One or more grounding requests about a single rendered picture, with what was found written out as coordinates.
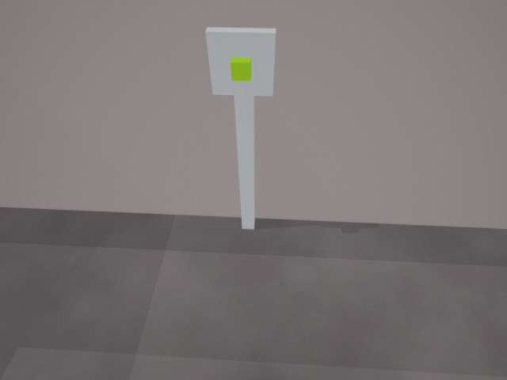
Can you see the panel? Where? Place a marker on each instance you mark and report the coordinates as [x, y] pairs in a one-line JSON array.
[[259, 45]]

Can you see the button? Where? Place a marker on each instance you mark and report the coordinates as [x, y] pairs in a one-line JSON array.
[[240, 69]]

